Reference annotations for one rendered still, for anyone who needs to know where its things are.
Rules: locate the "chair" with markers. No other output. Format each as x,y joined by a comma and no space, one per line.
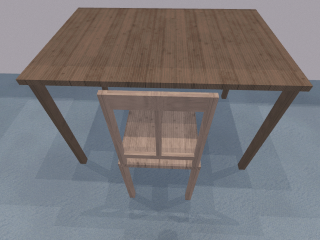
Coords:
160,132

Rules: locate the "table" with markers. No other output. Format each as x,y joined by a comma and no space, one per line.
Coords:
171,48

